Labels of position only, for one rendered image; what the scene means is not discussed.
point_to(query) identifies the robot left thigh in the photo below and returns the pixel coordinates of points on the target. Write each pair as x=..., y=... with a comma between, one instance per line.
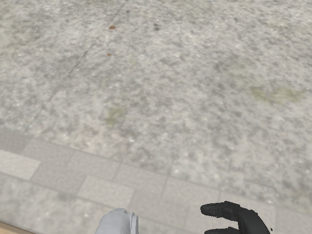
x=118, y=222

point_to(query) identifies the robot left shin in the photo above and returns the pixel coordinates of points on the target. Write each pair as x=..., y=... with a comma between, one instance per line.
x=119, y=209

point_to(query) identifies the robot right hand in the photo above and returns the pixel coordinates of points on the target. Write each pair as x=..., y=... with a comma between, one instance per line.
x=248, y=220

